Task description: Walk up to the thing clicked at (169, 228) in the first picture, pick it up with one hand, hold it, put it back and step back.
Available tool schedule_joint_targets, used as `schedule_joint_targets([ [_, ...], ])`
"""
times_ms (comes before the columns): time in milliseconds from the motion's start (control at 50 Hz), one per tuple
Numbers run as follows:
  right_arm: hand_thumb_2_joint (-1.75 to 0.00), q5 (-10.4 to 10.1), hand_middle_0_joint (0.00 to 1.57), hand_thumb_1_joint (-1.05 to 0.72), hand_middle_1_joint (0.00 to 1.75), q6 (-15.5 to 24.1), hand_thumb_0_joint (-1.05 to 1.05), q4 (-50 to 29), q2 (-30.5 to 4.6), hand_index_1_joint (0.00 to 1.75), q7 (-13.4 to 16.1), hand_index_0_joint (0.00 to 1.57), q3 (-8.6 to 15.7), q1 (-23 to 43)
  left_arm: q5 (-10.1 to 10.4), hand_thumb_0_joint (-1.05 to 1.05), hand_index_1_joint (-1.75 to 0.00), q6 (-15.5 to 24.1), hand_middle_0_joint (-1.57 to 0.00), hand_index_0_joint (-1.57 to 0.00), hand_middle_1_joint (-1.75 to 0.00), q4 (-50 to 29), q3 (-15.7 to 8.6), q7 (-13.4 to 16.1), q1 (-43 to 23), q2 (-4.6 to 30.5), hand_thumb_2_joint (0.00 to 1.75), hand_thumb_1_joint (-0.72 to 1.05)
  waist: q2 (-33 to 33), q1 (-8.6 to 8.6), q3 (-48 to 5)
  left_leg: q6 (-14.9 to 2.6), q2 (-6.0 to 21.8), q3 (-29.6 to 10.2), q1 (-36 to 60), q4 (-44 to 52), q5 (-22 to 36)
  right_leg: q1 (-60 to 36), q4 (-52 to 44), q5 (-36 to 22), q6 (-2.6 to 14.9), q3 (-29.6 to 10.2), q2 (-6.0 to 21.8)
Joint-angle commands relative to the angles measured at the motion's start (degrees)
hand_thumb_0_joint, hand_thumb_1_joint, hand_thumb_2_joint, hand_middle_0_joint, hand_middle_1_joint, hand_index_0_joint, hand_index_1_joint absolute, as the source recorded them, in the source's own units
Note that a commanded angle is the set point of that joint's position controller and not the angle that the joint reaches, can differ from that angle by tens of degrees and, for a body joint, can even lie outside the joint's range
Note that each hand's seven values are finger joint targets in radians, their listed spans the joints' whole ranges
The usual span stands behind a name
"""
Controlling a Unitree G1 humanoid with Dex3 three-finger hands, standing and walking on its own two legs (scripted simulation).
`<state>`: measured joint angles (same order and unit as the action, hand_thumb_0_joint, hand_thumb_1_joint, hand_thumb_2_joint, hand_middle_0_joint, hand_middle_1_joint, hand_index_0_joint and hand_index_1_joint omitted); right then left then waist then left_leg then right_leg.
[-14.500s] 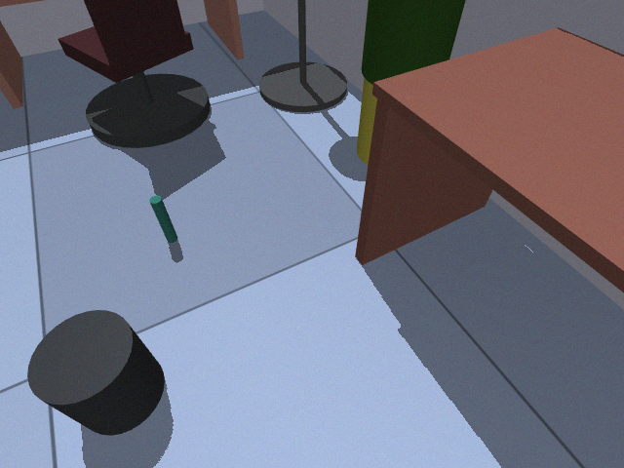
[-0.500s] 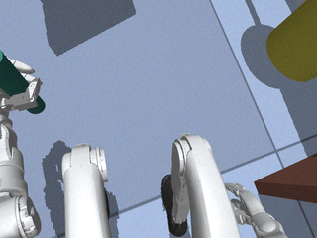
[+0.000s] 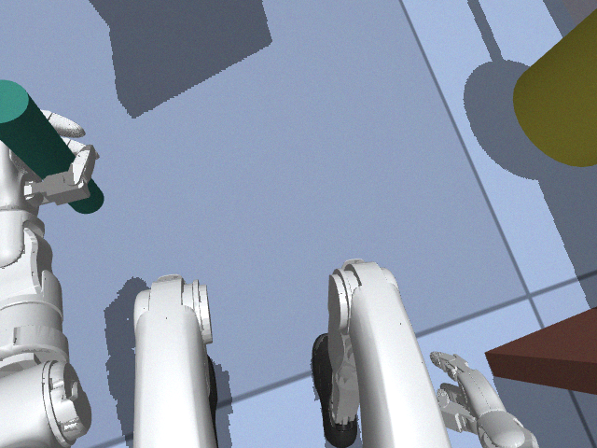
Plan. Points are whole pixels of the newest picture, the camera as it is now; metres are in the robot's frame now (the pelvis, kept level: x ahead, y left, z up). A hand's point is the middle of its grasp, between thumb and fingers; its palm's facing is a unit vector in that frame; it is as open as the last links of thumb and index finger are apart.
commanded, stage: settle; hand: left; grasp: from the side
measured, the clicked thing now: (54, 163) +0.45 +0.27 -0.03
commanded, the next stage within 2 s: lift in 0.20 s
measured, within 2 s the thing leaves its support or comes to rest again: neither
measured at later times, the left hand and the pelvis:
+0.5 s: hand (70, 149) +0.46 +0.25 -0.01, palm faces +0.16 -0.99 -0.04, open 5.5 cm; pelvis +0.00 +0.00 +0.02, yaw +1 degrees
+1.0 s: hand (0, 120) +0.42 +0.24 +0.12, palm faces +0.16 -0.99 -0.05, open 5.5 cm; pelvis +0.01 +0.00 +0.11, yaw +2 degrees
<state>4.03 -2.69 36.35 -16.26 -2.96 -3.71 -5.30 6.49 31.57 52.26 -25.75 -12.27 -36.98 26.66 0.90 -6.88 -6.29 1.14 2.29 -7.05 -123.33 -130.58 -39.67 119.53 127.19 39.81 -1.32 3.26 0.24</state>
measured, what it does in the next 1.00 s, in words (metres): rises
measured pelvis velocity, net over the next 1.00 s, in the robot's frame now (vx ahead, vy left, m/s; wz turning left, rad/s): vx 0.01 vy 0.00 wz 0.04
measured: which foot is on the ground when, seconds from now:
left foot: down 0.00-1.00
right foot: down 0.00-1.00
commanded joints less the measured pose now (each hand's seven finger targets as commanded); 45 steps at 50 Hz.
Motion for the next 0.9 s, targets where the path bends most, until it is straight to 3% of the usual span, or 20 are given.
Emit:
schedule_joint_targets([
  [0, -0.89, 0.2, 0.2, -0.88, 0.3, 1.49, 0.0, -2.59, -12.11, 0.3, 0.78, 0.2, 4.63, -7.42, 1.22, 0.0, -1.4, 5.1, -1.33, -1.33, -1.38, -12.19, -2.33, 0.27, -18.8, 13.25, 1.32, 0.53, -11.36, -0.35, -36.04, -2.23, -0.92, 3.19, 26.53, 16.14, 8.22, -17.35, -13.5, -10.08, 3.48, 3.0, -1.42],
  [40, -0.89, 0.22, 0.2, -0.88, 0.3, 1.33, 0.0, -2.63, -11.98, 0.3, 0.75, 0.2, 4.69, -7.42, 0.86, 0.0, -1.39, 5.51, -1.33, -1.32, -1.38, -13.32, -3.44, 0.75, -20.12, 15.35, 1.31, 0.51, -12.03, 0.21, -37.48, -2.23, -1.0, 3.38, 27.22, 16.67, 7.21, -18.06, -13.8, -9.08, 3.54, 2.79, -1.37],
  [100, -0.89, 0.22, 0.2, -0.88, 0.3, 1.39, 0.0, -2.33, -11.84, 0.3, 0.67, 0.2, 4.74, -7.13, 0.63, 0.0, -1.4, 5.3, -1.33, -1.32, -1.38, -11.15, -1.27, 0.5, -19.35, 12.45, 1.32, 0.53, -12.14, -0.32, -36.12, -2.15, -1.06, 3.39, 27.55, 17.47, 6.08, -16.77, -13.97, -8.06, 3.66, 2.78, -1.26],
  [160, -0.89, 0.37, 0.2, -0.87, 0.3, 1.43, 0.0, -1.63, -11.96, 0.3, 0.82, 0.2, 4.99, -8.16, 0.7, 0.0, -1.38, 5.57, -1.32, -1.31, -1.37, -12.38, -2.75, 0.64, -20.88, 14.07, 1.32, 0.54, -12.28, -0.06, -37.63, -2.24, -1.17, 4.13, 27.98, 16.74, 7.19, -18.18, -14.63, -9.28, 3.54, 2.23, -1.26],
  [200, -0.89, 0.34, 0.2, -0.88, 0.3, 1.55, 0.0, -1.93, -11.62, 0.3, 0.73, 0.2, 4.86, -7.97, 0.53, 0.0, -1.38, 5.52, -1.31, -1.3, -1.36, -12.17, -1.19, 0.58, -21.55, 12.85, 1.31, 0.55, -12.43, -0.42, -37.25, -2.27, -1.21, 4.13, 27.63, 17.15, 6.32, -17.88, -14.82, -8.4, 3.59, 2.29, -1.21],
  [280, -0.89, 0.13, 0.2, -0.87, 0.3, 1.72, 0.0, -1.84, -11.52, 0.3, 0.74, 0.2, 4.89, -7.87, 0.52, 0.0, -1.37, 5.38, -1.31, -1.3, -1.36, -9.66, -1.39, 0.92, -19.95, 12.14, 1.32, 0.54, -10.55, -0.41, -35.47, -2.44, -1.32, 4.09, 26.29, 18.05, 4.58, -18.06, -15.72, -6.95, 3.46, 2.45, -1.19],
  [300, -0.9, 0.02, 0.2, -0.92, 0.3, 1.77, 0.0, -2.36, -11.74, 0.3, 0.73, 0.2, 5.15, -7.92, 0.6, 0.0, -1.37, 5.43, -1.35, -1.38, -1.39, -9.71, -1.39, 0.88, -20.06, 12.39, 1.24, 0.53, -10.35, -0.5, -36.67, -2.55, -1.37, 4.1, 26.49, 18.09, 4.28, -18.5, -16.04, -6.75, 3.44, 2.37, -1.25],
  [340, -0.9, -0.12, 0.2, -0.91, 0.3, 1.72, 0.0, -2.02, -11.95, 0.3, 0.86, 0.2, 5.31, -8.88, 0.87, 0.0, -1.37, 5.6, -1.33, -1.36, -1.39, -12.43, -2.85, 0.65, -21.09, 14.42, 1.22, 0.51, -11.39, 0.27, -39.9, -2.4, -1.47, 4.41, 28.38, 17.87, 7.07, -20.35, -15.69, -9.07, 3.48, 2.03, -1.08],
  [400, -0.9, -0.5, 0.2, -0.91, 0.3, 1.89, 0.0, -2.31, -11.69, 0.3, 0.99, 0.2, 5.73, -9.23, 1.52, 0.0, -1.38, 5.16, -1.33, -1.36, -1.4, -12.02, -2.11, -0.22, -19.08, 12.56, 1.22, 0.51, -10.73, 0.42, -41.42, -2.41, -1.47, 4.63, 29.73, 18.45, 9.04, -22.11, -16.35, -10.74, 3.42, 1.58, -0.98],
  [440, -0.9, -0.61, 0.2, -0.91, 0.3, 1.99, 0.0, -2.41, -11.47, 0.3, 1.25, 0.2, 6.01, -9.55, 1.53, 0.0, -1.37, 5.05, -1.32, -1.34, -1.39, -15.41, -2.75, -0.62, -19.97, 14.53, 1.22, 0.53, -11.36, 1.03, -43.39, -2.52, -1.42, 5.02, 30.44, 18.51, 10.2, -23.92, -17.14, -11.9, 3.33, 0.92, -1.04],
  [460, -0.9, -0.79, 0.2, -0.9, 0.3, 2.03, 0.0, -2.09, -11.46, 0.3, 1.44, 0.2, 6.13, -9.44, 1.75, 0.0, -1.36, 4.8, -1.31, -1.34, -1.38, -16.18, -3.21, -0.68, -20.36, 15.05, 1.21, 0.52, -11.15, 1.39, -42.78, -2.65, -1.38, 5.16, 30.59, 18.87, 10.35, -24.26, -17.76, -12.07, 3.29, 0.72, -1.03],
  [480, -0.9, -1.0, 0.2, -0.91, 0.3, 2.08, 0.0, -2.78, -11.1, 0.3, 1.44, 0.2, 6.09, -9.1, 1.86, 0.0, -1.36, 4.34, -1.32, -1.35, -1.38, -14.97, -2.05, -0.71, -17.66, 12.92, 1.21, 0.52, -10.27, 1.13, -41.68, -2.61, -1.38, 5.02, 30.15, 19.6, 9.74, -24.08, -18.27, -11.23, 3.32, 0.83, -1.06],
  [580, -0.9, -1.74, 0.2, -0.9, 0.3, 2.14, 0.0, -3.65, -11.05, 0.3, 1.8, 0.2, 6.64, -9.35, 2.85, 0.0, -1.34, 2.57, -1.28, -1.31, -1.36, -17.19, -1.21, -0.73, -15.51, 10.19, 1.21, 0.5, -10.38, 1.14, -41.79, -2.51, -1.37, 4.5, 32.48, 22.0, 9.81, -25.15, -20.28, -11.29, 3.48, 0.92, -0.89],
  [600, -0.89, -1.9, 0.2, -0.9, 0.3, 2.16, 0.0, -3.57, -11.17, 0.3, 1.93, 0.2, 6.76, -9.59, 2.64, 0.0, -1.34, 2.36, -1.28, -1.31, -1.36, -19.34, -2.72, -0.24, -16.41, 12.79, 1.21, 0.52, -10.4, 2.23, -42.58, -2.45, -1.27, 4.56, 33.52, 22.61, 10.32, -26.06, -20.67, -11.39, 3.54, 0.71, -0.92],
  [660, -0.89, -2.37, 0.2, -0.9, 0.3, 2.17, 0.0, -4.53, -10.43, 0.3, 2.15, 0.2, 7.05, -9.41, 2.44, 0.0, -1.35, 0.85, -1.3, -1.33, -1.37, -21.86, 0.08, -0.39, -13.6, 9.56, 1.22, 0.51, -9.49, 1.71, -42.23, -2.64, -1.28, 4.55, 34.46, 24.35, 10.01, -27.69, -23.18, -11.38, 3.46, 0.48, -0.95],
  [680, -0.89, -2.67, 0.2, -0.89, 0.3, 2.15, 0.0, -4.78, -10.38, 0.3, 2.29, 0.2, 7.06, -8.77, 2.77, 0.0, -1.34, 0.3, -1.29, -1.32, -1.36, -22.01, -0.02, -0.21, -13.37, 9.25, 1.21, 0.49, -9.46, 1.76, -40.16, -2.63, -1.22, 4.43, 34.39, 25.43, 8.77, -27.06, -23.95, -10.27, 3.46, 0.46, -0.85],
  [740, -0.89, -3.28, 0.2, -0.89, 0.3, 2.47, 0.0, -5.17, -10.39, 0.3, 2.61, 0.2, 7.42, -8.92, 3.49, 0.0, -1.32, -1.18, -1.27, -1.3, -1.34, -25.95, 0.33, 0.17, -11.67, 8.88, 1.2, 0.53, -9.33, 2.26, -41.57, -2.61, -1.19, 3.94, 37.67, 27.44, 9.79, -28.83, -25.78, -11.06, 3.51, 0.34, -0.82],
  [760, -0.89, -3.56, 0.2, -0.89, 0.3, 2.55, 0.0, -5.79, -10.17, 0.3, 2.71, 0.2, 7.45, -8.4, 3.71, 0.0, -1.32, -1.83, -1.27, -1.3, -1.34, -25.96, 1.3, 0.21, -9.31, 6.84, 1.2, 0.55, -9.64, 2.14, -40.25, -2.41, -1.11, 3.34, 38.46, 28.91, 8.94, -28.25, -26.13, -10.25, 3.59, 0.61, -0.63],
  [820, -0.89, -4.23, 0.2, -0.89, 0.3, 2.66, 0.0, -6.47, -10.13, 0.3, 3.31, 0.2, 7.77, -7.96, 3.68, 0.0, -1.32, -3.35, -1.27, -1.3, -1.35, -29.77, 1.15, 1.08, -6.91, 7.72, 1.2, 0.54, -9.63, 3.27, -38.44, -2.16, -0.72, 2.41, 41.89, 32.79, 5.76, -29.23, -28.98, -7.99, 3.57, 0.4, -0.61],
  [880, -0.89, -4.64, 0.2, -0.88, 0.3, 3.13, 0.0, -7.3, -9.18, 0.3, 3.74, 0.2, 7.83, -7.35, 4.07, 0.0, -1.31, -4.78, -1.26, -1.3, -1.34, -34.95, 3.36, 1.52, -5.02, 5.45, 1.19, 0.56, -9.1, 2.93, -39.65, -2.34, -0.77, 2.72, 44.71, 34.58, 6.48, -32.66, -32.05, -8.84, 3.35, -0.06, -0.57],
])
